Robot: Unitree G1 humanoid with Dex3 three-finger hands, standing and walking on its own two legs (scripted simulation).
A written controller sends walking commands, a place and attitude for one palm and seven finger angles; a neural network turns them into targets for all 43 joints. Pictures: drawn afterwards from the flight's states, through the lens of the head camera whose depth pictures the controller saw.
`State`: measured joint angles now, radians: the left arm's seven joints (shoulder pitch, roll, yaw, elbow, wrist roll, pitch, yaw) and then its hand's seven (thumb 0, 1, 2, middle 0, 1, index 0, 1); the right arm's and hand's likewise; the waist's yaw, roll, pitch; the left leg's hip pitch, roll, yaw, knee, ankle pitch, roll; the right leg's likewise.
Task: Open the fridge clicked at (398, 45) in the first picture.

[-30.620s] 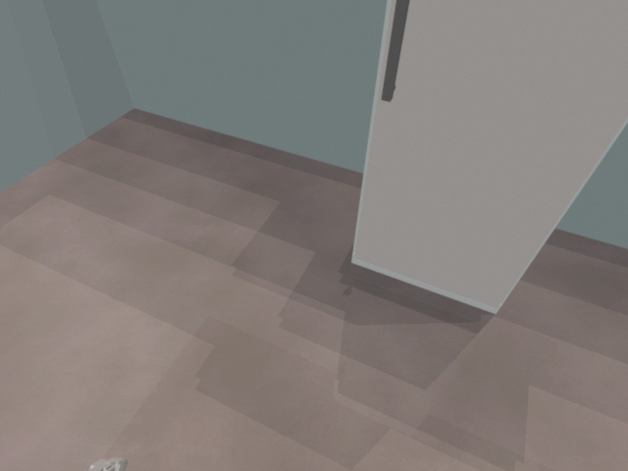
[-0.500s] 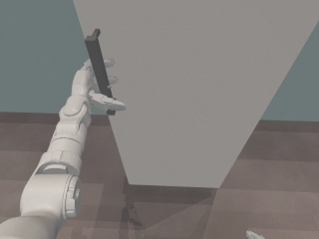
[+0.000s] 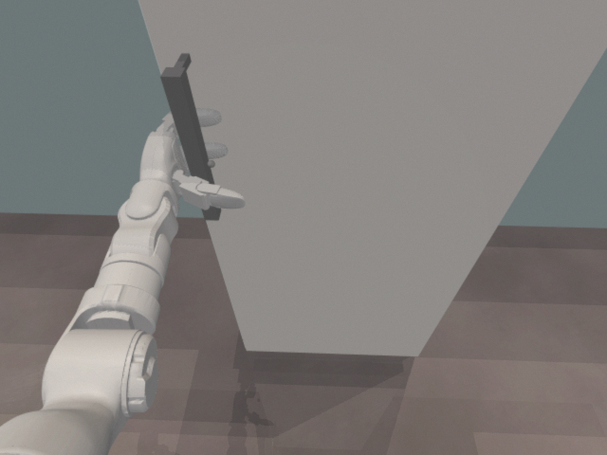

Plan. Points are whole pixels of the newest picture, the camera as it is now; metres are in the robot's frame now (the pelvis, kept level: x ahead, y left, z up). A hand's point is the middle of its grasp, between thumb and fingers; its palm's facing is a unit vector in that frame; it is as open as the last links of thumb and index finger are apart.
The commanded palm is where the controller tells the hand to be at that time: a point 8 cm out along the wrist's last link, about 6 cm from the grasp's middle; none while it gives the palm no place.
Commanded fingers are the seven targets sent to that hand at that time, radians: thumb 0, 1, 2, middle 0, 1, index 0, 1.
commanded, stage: grip the handle and tug to test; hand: left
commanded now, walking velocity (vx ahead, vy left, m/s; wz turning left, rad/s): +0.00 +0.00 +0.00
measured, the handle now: (200, 146) +0.50 +0.16 +0.15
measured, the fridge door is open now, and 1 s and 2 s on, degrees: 0 0 2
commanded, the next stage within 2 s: pull the door a little, standing still in 1.36 s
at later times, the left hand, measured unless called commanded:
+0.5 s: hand (211, 164) +0.45 +0.13 +0.16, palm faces +0.00 -1.00 -0.01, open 7.6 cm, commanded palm +0.42 +0.18 +0.16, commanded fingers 0.00 0.85 0.88 -0.44 -1.39 -0.44 -1.39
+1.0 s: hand (210, 163) +0.45 +0.13 +0.16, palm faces -0.01 -1.00 +0.00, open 5.3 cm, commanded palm +0.42 +0.18 +0.16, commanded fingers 0.00 0.90 0.90 -0.45 -1.40 -0.45 -1.40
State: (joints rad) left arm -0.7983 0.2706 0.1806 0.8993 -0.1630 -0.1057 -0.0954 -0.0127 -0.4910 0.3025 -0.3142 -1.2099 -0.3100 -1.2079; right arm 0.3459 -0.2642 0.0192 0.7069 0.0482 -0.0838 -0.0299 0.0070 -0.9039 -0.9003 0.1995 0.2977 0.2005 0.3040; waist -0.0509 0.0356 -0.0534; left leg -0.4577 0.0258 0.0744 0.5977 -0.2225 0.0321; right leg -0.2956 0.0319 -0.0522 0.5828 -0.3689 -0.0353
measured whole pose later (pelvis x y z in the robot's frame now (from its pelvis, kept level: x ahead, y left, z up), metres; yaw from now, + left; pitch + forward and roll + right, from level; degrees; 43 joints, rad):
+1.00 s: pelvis +0.00 -0.01 +0.00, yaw +0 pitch +5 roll +0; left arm -0.77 0.28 0.19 0.86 -0.17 -0.08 -0.11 0.01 0.74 0.82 -0.42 -1.40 -0.42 -1.40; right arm 0.32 -0.27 0.02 0.69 0.05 -0.07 -0.03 0.01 -0.90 -0.90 0.20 0.30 0.20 0.30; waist -0.04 0.04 -0.06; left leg -0.44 0.03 0.07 0.58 -0.22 0.02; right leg -0.28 0.04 -0.05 0.57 -0.37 -0.04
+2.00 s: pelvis +0.08 -0.01 +0.02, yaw -4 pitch +3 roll +0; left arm -0.13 0.23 0.21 0.02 -0.22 0.19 -0.11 0.01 0.76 0.77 -0.31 -1.40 -0.28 -1.40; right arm 0.25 -0.24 0.04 0.56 0.05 0.03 -0.02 0.01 -0.90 -0.90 0.20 0.30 0.20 0.30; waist -0.01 0.04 -0.10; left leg -0.21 0.03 0.10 0.45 -0.25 0.02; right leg -0.10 0.04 -0.01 0.47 -0.31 -0.02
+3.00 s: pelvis +0.06 -0.16 +0.02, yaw +22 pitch +0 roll -4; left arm 0.37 0.25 -0.03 -0.54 0.01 -0.09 0.09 -0.02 0.62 0.80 -0.46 -1.40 -0.31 -1.40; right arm 0.21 -0.12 0.02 0.62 -0.04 -0.12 -0.06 0.01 -0.90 -0.90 0.20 0.30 0.20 0.30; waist -0.01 0.02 0.07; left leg -0.30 0.12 -0.20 0.42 -0.15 -0.09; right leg -0.34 0.00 0.02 0.65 -0.38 0.06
